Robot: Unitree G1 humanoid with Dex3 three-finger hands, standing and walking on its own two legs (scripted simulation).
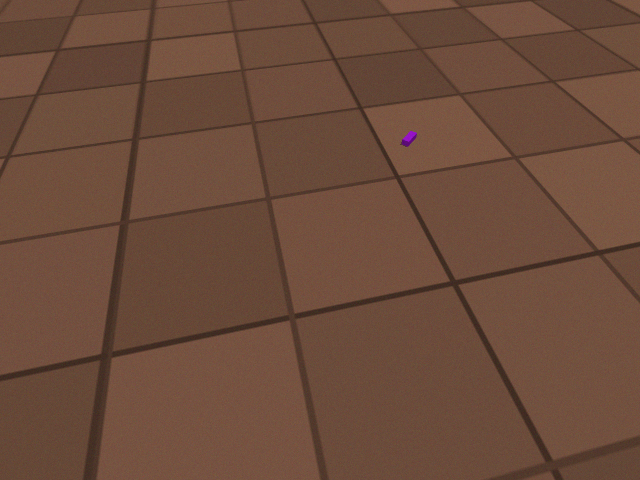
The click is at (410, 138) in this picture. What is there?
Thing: small brick
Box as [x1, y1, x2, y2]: [402, 131, 416, 146]
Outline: 415,132 410,131 402,139 402,144 407,146 415,138
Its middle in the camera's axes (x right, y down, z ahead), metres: +0.45 -0.52 +2.06
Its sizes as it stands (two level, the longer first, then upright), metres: 0.094 0.038 0.031
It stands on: the floor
